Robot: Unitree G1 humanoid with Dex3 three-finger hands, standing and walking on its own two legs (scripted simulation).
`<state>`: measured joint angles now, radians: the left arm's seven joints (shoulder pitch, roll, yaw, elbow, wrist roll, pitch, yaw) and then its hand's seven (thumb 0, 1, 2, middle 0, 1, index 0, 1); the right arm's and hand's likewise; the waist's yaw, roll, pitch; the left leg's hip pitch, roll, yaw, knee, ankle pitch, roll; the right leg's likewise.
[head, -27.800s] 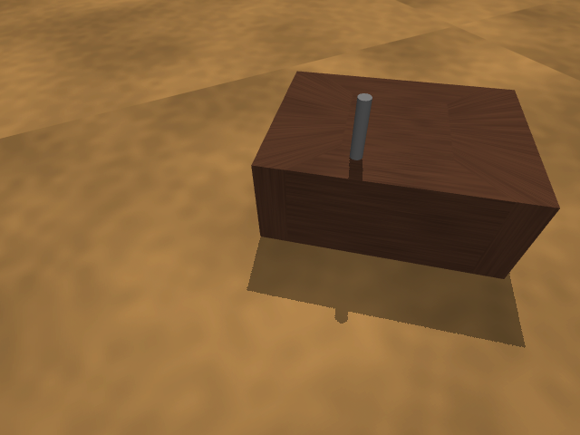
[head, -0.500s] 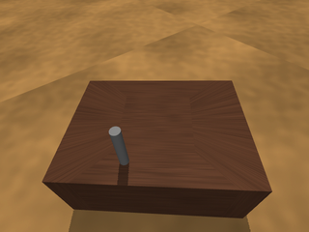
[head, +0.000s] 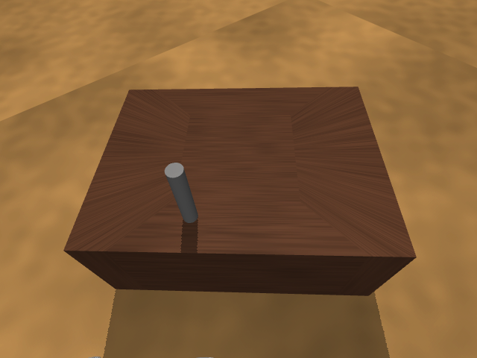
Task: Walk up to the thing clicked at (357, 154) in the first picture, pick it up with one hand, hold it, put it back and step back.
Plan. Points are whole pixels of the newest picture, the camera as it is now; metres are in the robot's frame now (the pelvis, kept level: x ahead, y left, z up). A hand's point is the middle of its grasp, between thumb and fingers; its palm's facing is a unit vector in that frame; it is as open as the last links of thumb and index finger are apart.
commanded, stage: step back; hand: left
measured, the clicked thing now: (183, 195) +0.55 +0.19 -0.23
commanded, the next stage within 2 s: none
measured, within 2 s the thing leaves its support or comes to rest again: neither
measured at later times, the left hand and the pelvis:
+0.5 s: hand out of the picture +0.05 +0.28 -0.17, palm faces -0.09 -0.92 -0.39, open 7.4 cm; pelvis -0.08 +0.03 -0.02, yaw -5 degrees
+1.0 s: hand out of the picture -0.08 +0.31 -0.17, palm faces -0.01 -0.94 -0.34, open 7.4 cm; pelvis -0.20 +0.06 -0.01, yaw -1 degrees
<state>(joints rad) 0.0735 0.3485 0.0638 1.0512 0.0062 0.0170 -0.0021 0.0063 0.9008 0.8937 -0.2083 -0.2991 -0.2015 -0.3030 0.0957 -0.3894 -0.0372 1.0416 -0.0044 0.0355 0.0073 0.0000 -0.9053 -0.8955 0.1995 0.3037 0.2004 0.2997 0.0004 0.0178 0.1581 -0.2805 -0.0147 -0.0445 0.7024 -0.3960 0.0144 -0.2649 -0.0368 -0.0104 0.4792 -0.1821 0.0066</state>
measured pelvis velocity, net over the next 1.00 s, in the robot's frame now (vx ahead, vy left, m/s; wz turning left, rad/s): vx -0.20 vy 0.06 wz -0.01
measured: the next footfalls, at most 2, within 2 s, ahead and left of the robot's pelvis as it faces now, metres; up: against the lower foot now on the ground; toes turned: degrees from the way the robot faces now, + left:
right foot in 0.50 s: -0.06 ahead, -0.08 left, +0.00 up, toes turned +0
left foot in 0.88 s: -0.14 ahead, +0.15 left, +0.00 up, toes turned -4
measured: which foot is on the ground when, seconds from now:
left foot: down 0.00-0.52, up 0.54-0.86, down 0.88-1.00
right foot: down 0.00-0.10, up 0.12-0.48, down 0.50-0.90, up 0.92-1.00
